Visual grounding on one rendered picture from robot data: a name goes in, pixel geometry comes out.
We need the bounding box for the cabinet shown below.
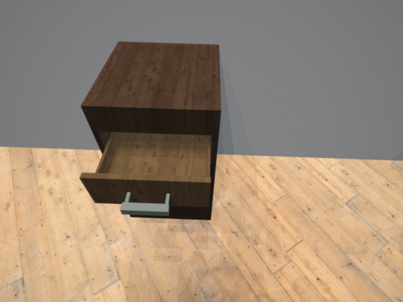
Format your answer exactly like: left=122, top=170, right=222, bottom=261
left=81, top=42, right=221, bottom=220

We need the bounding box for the drawer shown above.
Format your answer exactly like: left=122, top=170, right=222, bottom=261
left=79, top=132, right=211, bottom=207

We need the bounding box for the handle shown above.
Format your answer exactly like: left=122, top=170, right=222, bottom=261
left=120, top=192, right=170, bottom=216

